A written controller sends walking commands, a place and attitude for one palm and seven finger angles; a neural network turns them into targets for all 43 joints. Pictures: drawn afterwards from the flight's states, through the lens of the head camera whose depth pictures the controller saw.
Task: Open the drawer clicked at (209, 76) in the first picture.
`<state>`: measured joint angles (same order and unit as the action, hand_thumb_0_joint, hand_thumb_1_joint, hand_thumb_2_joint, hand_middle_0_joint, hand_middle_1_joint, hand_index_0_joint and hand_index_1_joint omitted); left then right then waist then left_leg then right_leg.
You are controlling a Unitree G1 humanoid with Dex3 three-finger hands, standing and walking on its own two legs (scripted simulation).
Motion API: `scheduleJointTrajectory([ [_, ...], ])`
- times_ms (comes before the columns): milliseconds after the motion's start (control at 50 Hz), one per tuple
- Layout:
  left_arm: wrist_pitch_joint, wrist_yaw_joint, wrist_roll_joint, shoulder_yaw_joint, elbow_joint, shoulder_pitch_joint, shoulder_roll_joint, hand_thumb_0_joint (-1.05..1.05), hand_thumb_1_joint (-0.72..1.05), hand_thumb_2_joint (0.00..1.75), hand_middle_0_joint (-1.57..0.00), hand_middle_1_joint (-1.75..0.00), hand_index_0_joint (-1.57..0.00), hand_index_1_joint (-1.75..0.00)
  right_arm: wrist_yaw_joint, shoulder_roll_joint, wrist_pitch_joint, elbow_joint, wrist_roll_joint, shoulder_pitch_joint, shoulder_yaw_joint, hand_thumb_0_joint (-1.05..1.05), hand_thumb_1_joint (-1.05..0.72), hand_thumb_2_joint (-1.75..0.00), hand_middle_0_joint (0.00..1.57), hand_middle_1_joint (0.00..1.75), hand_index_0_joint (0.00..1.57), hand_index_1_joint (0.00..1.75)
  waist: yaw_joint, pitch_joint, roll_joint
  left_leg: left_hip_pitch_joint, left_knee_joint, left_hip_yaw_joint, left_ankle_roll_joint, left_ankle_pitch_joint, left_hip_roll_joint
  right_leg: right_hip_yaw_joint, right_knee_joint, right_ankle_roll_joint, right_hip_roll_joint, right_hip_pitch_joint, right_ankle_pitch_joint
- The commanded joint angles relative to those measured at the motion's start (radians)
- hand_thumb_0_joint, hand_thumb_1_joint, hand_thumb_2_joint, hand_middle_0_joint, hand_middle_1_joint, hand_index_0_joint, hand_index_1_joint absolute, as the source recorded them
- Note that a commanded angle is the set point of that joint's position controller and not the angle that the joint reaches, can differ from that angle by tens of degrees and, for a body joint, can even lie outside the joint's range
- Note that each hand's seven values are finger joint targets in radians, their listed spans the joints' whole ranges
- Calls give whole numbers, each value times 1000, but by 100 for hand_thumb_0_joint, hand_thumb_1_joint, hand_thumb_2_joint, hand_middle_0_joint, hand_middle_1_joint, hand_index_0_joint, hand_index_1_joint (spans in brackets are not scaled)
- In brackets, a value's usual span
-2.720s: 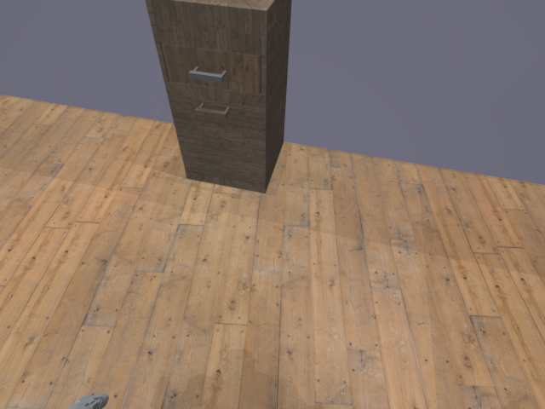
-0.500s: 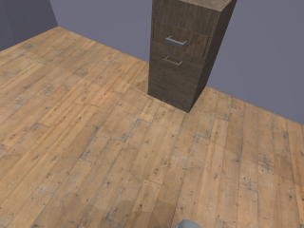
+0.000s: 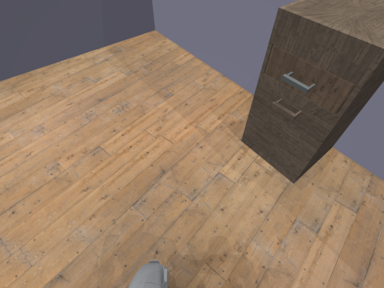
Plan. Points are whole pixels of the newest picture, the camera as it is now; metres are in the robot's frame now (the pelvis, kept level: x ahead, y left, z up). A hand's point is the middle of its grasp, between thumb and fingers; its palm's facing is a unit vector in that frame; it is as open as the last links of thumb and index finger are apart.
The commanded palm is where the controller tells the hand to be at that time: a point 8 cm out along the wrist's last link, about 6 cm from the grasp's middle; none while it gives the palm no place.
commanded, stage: walk to a spot facing it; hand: left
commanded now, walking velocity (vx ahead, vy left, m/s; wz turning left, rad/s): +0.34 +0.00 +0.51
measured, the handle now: (298, 81) +0.96 -0.41 -0.14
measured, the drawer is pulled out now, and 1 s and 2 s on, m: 0.00 0.00 0.00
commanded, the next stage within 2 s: turn to face it in 0.30 s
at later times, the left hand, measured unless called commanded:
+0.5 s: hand (104, 235) +0.26 +0.26 -0.17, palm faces +0.18 -0.97 -0.17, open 7.4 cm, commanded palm none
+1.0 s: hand (129, 196) +0.38 +0.22 -0.16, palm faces -0.03 -0.97 -0.24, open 7.4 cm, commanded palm none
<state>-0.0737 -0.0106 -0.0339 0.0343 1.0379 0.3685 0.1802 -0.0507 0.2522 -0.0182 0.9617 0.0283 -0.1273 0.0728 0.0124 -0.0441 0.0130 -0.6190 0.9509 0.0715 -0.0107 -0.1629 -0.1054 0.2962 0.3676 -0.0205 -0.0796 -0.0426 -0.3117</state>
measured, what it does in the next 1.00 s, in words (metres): walks ahead: left foot, then right foot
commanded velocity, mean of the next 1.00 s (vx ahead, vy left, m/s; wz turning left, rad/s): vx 0.11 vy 0.00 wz -0.28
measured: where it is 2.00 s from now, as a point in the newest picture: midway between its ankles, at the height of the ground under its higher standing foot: (182, 261)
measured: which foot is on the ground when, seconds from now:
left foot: up 0.00-0.12, down 0.14-0.74, up 0.76-1.00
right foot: down 0.00-0.14, up 0.16-0.70, down 0.72-1.00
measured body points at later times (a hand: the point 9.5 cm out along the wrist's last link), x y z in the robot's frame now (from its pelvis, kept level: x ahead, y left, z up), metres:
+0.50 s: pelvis +0.21 +0.06 +0.00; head +0.21 +0.08 +0.45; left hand +0.25 +0.31 -0.15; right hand +0.26 -0.18 -0.14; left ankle +0.17 +0.11 -0.74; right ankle +0.30 -0.09 -0.67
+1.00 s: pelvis +0.31 +0.03 +0.00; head +0.34 +0.01 +0.45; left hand +0.38 +0.27 -0.14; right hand +0.36 -0.22 -0.16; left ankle +0.33 +0.21 -0.66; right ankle +0.34 -0.05 -0.74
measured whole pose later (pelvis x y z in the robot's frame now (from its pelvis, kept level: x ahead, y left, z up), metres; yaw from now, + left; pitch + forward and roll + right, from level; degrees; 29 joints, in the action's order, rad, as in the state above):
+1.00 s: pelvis +0.31 +0.03 +0.00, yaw -5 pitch +0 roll +1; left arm 0.02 0.00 -0.02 0.06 0.99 0.22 0.18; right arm 0.02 0.20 -0.04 0.98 0.02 -0.16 0.06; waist 0.01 -0.07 0.02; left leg -0.52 1.06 -0.01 -0.09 -0.35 -0.11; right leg 0.00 0.47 0.08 0.06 -0.29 -0.18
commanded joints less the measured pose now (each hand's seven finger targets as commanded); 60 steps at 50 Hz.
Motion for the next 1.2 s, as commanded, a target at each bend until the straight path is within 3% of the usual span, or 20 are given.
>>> scheduleJointTrajectory([
  [0,-17,-11,3,28,-27,93,164,0,90,90,-20,-30,-20,-30,-26,-22,31,-113,-1,145,-26,0,-90,-90,20,30,20,30,39,-71,-139,27,-207,66,30,-4,26,-77,-125,80,-254,28,510],
  [60,-10,-10,4,39,-26,74,215,0,90,90,-20,-30,-20,-30,-10,22,42,-95,1,37,-16,0,-90,-90,20,30,20,30,-21,12,-140,229,-274,114,76,-99,90,-38,81,76,-286,61,795],
  [100,-7,1,16,43,-50,40,228,0,90,90,-20,-30,-20,-30,12,130,52,-34,11,-234,16,0,-90,-90,20,30,20,30,-164,198,-40,689,-417,41,125,-16,81,6,543,19,-228,-151,673],
  [120,-3,21,31,41,-93,61,166,0,90,90,-20,-30,-20,-30,26,272,56,-15,15,-324,51,0,-90,-90,20,30,20,30,-172,286,243,931,-480,-439,248,142,-241,-32,912,-43,-41,-506,-134],
  [140,-1,19,31,38,-139,-33,164,0,90,90,-20,-30,-20,-30,36,310,55,-4,-13,-360,54,0,-90,-90,20,30,20,30,-178,288,151,931,-583,-603,309,277,-342,-194,1031,-26,-18,-638,-257],
  [200,18,15,15,40,-88,-48,132,0,90,90,-20,-30,-20,-30,57,153,78,-54,-15,-131,16,0,-90,-90,20,30,20,30,-64,87,67,557,-653,-351,201,160,-228,-280,1009,-34,-119,-596,-53],
  [260,46,17,4,34,-39,39,92,0,90,90,-20,-30,-20,-30,57,90,97,-34,-16,-93,-3,0,-90,-90,20,30,20,30,9,65,62,432,-693,-189,170,275,-134,-266,872,-47,-112,-476,13],
  [360,63,12,1,33,-55,-41,81,0,90,90,-20,-30,-20,-30,62,45,97,17,-19,-174,1,0,-90,-90,20,30,20,30,0,5,46,454,-752,-192,157,253,-103,-262,747,-60,-93,-542,124],
  [480,76,4,12,18,-56,-159,51,0,90,90,-20,-30,-20,-30,85,24,95,76,-13,-253,-17,0,-90,-90,20,30,20,30,-14,-25,77,574,-686,-89,124,615,-112,-256,553,-31,-28,-524,137],
  [580,80,11,12,21,-95,-263,48,0,90,90,-20,-30,-20,-30,99,39,74,108,0,-294,-15,0,-90,-90,20,30,20,30,-54,-67,94,615,-595,-51,147,684,-171,-221,383,13,17,-456,34],
  [620,80,14,13,27,-106,-242,52,0,90,90,-20,-30,-20,-30,103,52,65,109,-1,-290,-13,0,-90,-90,20,30,20,30,-38,-51,107,615,-523,-37,141,753,-186,-204,326,30,43,-382,8],
  [660,70,14,11,37,-79,-104,84,0,90,90,-20,-30,-20,-30,101,74,59,94,-13,-262,-4,0,-90,-90,20,30,20,30,28,18,61,593,-336,10,102,770,-162,-186,183,39,69,-210,128],
  [680,56,11,7,51,-53,-6,133,0,90,90,-20,-30,-20,-30,98,65,58,77,-23,-255,-4,0,-90,-90,20,30,20,30,68,85,-10,458,-132,41,56,608,-115,-259,100,68,2,0,381],
  [700,44,-2,6,72,-37,87,230,0,90,90,-20,-30,-20,-30,92,14,63,43,-34,-254,-10,0,-90,-90,20,30,20,30,78,172,-244,165,188,115,-16,-120,45,-649,80,211,-292,209,903],
  [720,54,-9,32,69,-38,97,238,0,90,90,-20,-30,-20,-30,101,28,56,22,-30,-198,-7,0,-90,-90,20,30,20,30,81,174,-146,123,304,-7,-30,-453,77,-699,35,323,-366,143,1037],
  [760,67,-16,31,66,-96,-67,192,0,90,90,-20,-30,-20,-30,93,24,28,11,-21,-135,-3,0,-90,-90,20,30,20,30,31,75,-95,103,329,-85,-35,-343,6,-658,-51,284,-273,-76,609],
  [820,61,-15,25,58,-121,-160,161,0,90,90,-20,-30,-20,-30,80,1,-3,29,-7,-175,-4,0,-90,-90,20,30,20,30,-36,71,-56,136,243,-76,-62,-223,-10,-521,-70,204,-171,-190,497],
  [1060,86,4,9,89,-150,-101,223,0,90,90,-20,-30,-20,-30,75,36,-4,-98,-15,28,3,0,-90,-90,20,30,20,30,28,67,-157,163,-90,-62,-78,-243,56,-665,-39,200,-105,-176,311],
  [1120,96,1,8,98,-178,-130,244,0,90,90,-20,-30,-20,-30,81,41,7,-116,-25,17,-1,0,-90,-90,20,30,20,30,21,101,-187,260,-251,-61,-60,-265,90,-709,10,197,-98,-167,416],
  [1180,107,1,21,92,-201,-184,232,0,90,90,-20,-30,-20,-30,92,68,23,-99,-30,-98,0,0,-90,-90,20,30,20,30,-43,144,-137,529,-569,-51,-39,-86,76,-677,117,109,-25,-286,370],
])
